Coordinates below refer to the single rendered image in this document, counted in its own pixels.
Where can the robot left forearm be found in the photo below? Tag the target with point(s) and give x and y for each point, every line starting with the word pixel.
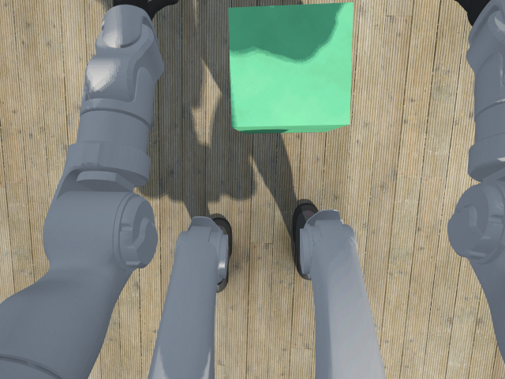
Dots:
pixel 110 154

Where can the robot left thigh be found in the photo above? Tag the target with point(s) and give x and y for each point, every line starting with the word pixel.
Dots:
pixel 185 343

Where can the robot right upper arm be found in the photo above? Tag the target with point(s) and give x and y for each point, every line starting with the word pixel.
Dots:
pixel 476 231

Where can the robot right forearm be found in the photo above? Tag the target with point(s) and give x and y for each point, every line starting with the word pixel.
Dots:
pixel 486 57

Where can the robot left shin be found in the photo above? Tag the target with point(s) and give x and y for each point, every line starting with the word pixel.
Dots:
pixel 200 221

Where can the robot left upper arm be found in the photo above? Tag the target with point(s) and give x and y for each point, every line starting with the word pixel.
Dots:
pixel 55 328

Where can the carton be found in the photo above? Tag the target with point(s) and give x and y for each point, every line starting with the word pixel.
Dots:
pixel 290 67

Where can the right robot hand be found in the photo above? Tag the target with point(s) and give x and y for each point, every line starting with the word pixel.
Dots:
pixel 473 8

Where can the left robot hand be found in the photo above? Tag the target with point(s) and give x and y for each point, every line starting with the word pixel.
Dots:
pixel 150 7

